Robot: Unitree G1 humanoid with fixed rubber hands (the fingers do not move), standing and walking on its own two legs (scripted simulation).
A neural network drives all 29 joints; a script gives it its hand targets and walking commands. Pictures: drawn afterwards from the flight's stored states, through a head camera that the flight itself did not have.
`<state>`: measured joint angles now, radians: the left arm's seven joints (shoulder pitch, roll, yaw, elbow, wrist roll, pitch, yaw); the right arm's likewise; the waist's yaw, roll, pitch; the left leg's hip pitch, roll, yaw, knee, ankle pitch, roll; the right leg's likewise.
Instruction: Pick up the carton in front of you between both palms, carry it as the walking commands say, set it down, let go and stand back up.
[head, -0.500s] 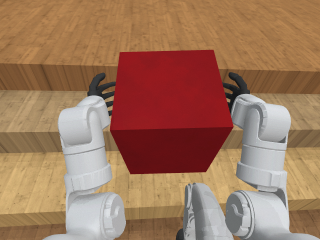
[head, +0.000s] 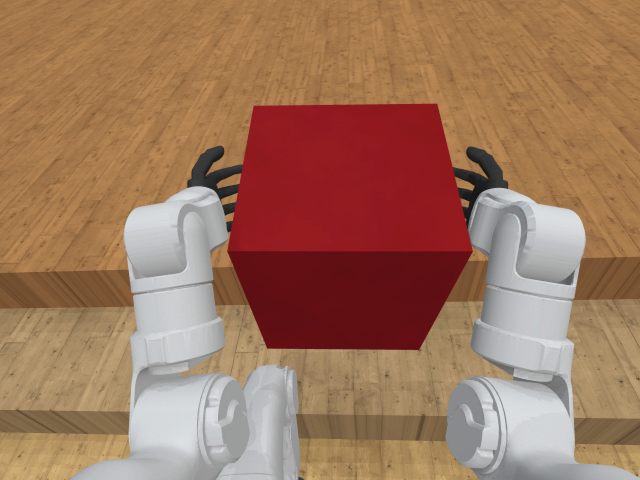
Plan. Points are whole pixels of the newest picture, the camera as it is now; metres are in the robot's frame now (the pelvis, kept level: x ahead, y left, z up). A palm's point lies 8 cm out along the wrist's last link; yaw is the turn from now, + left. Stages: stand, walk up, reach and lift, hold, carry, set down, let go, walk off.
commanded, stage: carry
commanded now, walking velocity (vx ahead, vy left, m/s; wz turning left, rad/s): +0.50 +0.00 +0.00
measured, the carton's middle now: (343, 238) +0.39 +0.00 +0.12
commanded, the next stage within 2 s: none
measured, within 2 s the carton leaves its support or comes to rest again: neither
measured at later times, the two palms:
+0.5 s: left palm out of the picture +0.66 +0.13 +0.35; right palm out of the picture +0.63 -0.18 +0.37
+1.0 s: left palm out of the picture +0.94 +0.10 +0.54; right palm out of the picture +0.95 -0.20 +0.52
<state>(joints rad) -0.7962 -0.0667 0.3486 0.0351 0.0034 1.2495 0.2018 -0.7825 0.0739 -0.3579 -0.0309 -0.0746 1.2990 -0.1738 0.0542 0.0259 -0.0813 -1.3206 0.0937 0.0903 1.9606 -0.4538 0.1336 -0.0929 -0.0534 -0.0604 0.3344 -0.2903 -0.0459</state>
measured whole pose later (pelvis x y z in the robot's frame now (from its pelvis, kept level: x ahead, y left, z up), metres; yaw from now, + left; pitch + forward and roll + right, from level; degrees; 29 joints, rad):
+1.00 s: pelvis +0.59 -0.05 +0.33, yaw -1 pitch +2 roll +2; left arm -0.78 -0.08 0.32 0.02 0.00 1.23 0.20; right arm -0.75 0.07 -0.36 -0.06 -0.08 1.27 -0.16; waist 0.08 0.03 -0.07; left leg -1.30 0.06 0.05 2.15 -0.45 0.14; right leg -0.19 -0.04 -0.07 0.47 -0.32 -0.05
